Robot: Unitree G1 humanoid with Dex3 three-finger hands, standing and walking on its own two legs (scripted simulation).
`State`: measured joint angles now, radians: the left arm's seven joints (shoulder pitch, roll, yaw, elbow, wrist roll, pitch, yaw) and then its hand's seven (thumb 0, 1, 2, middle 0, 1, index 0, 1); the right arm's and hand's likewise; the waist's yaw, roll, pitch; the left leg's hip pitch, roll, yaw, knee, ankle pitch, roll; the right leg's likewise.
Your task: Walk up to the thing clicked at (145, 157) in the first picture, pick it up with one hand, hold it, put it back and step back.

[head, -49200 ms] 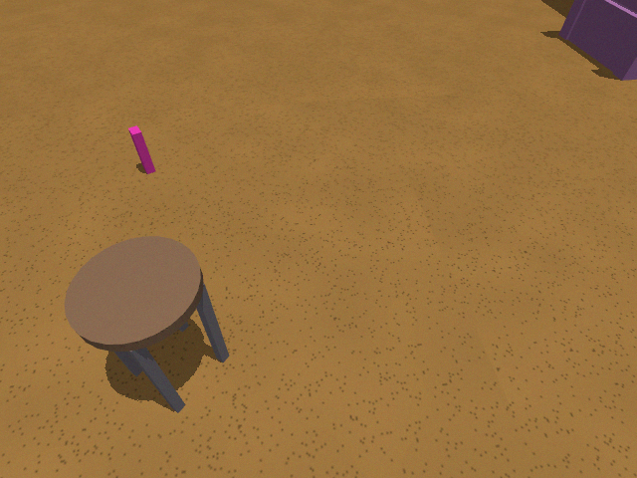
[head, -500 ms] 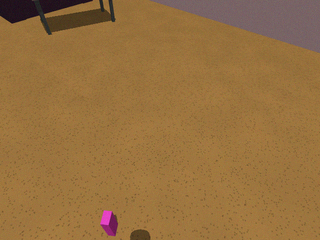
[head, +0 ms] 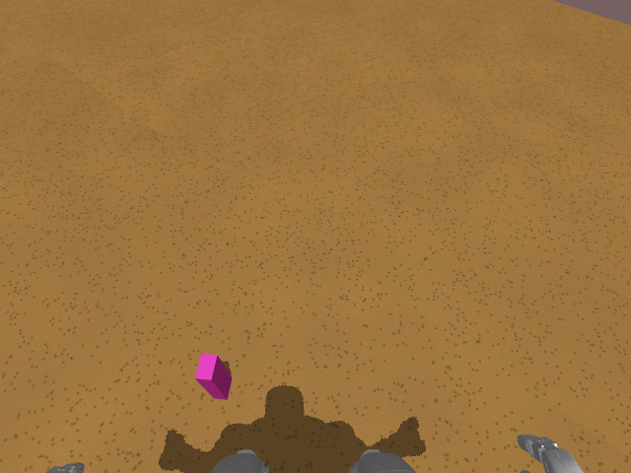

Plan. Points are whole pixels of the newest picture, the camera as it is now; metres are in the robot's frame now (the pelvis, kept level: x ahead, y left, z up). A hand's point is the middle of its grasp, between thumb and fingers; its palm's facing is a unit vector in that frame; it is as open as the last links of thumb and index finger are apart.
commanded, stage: step back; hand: left
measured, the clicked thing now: (215, 378) +0.39 +0.26 -0.64
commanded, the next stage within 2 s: none
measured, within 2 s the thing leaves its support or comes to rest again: neither
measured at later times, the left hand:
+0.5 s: hand out of the picture -0.02 +0.30 -0.15, palm faces +0.07 -0.92 -0.38, open 7.4 cm
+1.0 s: hand out of the picture -0.16 +0.27 -0.12, palm faces -0.03 -0.90 -0.43, open 7.4 cm
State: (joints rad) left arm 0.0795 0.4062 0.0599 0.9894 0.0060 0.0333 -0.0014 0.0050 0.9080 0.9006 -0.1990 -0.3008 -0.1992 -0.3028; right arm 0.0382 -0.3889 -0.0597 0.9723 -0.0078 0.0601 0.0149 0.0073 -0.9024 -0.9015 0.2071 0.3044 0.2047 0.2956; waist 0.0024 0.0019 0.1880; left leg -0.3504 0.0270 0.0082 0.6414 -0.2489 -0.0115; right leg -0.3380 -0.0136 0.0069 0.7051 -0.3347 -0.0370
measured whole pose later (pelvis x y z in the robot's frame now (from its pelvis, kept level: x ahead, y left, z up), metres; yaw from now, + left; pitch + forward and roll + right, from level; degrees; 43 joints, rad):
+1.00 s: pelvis -0.24 +0.01 +0.01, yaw -3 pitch -3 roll +2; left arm 0.21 0.34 0.07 0.86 0.04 0.03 0.01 0.01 0.90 0.90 -0.20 -0.30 -0.20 -0.30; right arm 0.12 -0.38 -0.05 0.87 0.00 0.08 -0.01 0.01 -0.90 -0.90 0.21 0.30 0.20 0.30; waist 0.03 0.03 0.16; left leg -0.49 -0.12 -0.13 1.13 -0.48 0.00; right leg -0.28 0.01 0.07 0.62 -0.30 -0.02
